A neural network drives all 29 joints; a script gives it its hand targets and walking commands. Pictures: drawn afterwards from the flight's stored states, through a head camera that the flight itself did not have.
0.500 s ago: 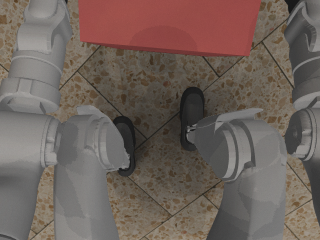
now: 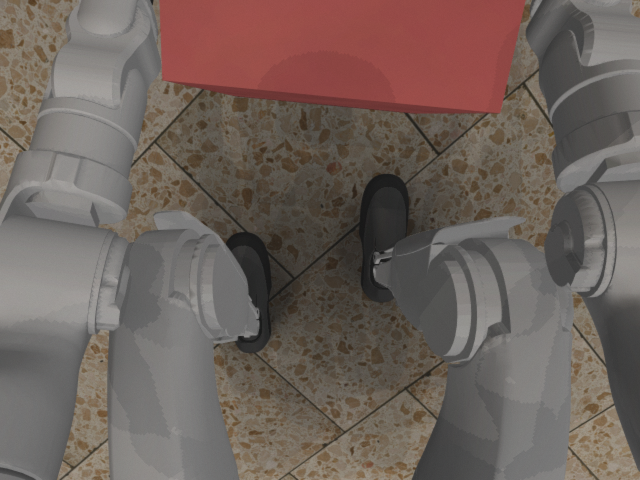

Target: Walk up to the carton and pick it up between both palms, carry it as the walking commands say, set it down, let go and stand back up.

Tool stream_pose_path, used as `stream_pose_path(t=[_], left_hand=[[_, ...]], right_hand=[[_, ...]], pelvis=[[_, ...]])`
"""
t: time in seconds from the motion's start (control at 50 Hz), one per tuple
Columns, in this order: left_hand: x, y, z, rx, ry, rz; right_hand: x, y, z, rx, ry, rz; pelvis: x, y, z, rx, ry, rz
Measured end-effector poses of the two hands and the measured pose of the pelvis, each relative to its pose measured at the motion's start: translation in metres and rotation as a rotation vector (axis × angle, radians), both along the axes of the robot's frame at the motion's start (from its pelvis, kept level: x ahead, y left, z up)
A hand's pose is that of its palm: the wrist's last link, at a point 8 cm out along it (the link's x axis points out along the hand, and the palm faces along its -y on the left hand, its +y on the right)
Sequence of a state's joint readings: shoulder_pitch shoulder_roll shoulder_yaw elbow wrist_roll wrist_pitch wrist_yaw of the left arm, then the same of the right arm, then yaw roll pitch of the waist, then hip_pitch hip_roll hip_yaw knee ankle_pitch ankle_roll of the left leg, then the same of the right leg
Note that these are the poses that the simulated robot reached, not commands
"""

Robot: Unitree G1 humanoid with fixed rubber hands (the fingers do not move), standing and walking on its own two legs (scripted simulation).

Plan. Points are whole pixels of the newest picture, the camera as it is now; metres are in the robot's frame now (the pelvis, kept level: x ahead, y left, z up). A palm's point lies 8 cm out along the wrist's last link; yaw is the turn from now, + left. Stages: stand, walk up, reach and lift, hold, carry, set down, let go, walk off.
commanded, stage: reach and lift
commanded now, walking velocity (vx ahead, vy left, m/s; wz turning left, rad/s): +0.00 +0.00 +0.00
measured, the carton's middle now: (336, 9) +0.52 -0.04 -0.25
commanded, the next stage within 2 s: none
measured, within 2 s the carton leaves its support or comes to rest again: leaves its support in 0.76 s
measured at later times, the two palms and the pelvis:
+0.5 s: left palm out of the picture +0.54 +0.13 -0.18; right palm out of the picture +0.54 -0.22 -0.17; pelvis +0.00 +0.00 +0.00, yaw +1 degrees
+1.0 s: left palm out of the picture +0.53 +0.12 -0.14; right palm out of the picture +0.52 -0.23 -0.14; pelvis -0.01 +0.00 +0.00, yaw +1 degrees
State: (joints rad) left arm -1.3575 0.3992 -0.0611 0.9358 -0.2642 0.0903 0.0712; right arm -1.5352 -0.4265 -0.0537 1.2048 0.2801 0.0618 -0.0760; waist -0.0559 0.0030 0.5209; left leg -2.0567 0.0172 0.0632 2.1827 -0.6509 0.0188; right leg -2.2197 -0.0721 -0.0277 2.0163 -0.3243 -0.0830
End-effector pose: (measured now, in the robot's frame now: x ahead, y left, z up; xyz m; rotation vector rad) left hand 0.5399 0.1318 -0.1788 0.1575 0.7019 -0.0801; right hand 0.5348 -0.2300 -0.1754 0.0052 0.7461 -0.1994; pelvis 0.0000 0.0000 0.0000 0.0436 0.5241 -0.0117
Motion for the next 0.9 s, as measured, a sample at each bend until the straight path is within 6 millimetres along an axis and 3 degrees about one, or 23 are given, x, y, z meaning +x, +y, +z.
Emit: stream_pose_path(t=[0.64, 0.9], left_hand=[[-0.002, -0.003, 0.001, -0.009, 0.033, 0.031], [-0.006, -0.010, 0.027, 0.003, 0.042, 0.044]], right_hand=[[0.000, 0.006, 0.002, -0.032, -0.001, -0.022], [-0.014, 0.002, 0.019, -0.059, 0.000, -0.017]], pelvis=[[-0.003, 0.001, -0.003, -0.003, -0.012, 0.019], [-0.011, 0.003, -0.003, -0.010, -0.057, 0.031]])
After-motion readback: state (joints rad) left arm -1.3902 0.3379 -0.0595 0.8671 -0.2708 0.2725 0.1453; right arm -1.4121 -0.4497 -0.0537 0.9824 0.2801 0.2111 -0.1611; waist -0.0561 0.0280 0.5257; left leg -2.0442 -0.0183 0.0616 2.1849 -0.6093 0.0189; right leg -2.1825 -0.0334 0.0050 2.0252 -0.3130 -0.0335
